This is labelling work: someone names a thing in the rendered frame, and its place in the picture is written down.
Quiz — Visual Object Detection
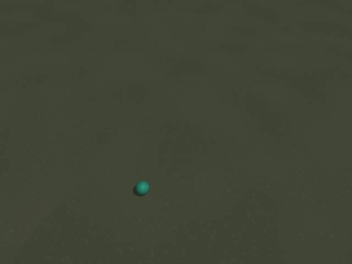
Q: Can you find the ball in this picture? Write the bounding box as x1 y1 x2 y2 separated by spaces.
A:
136 180 150 195

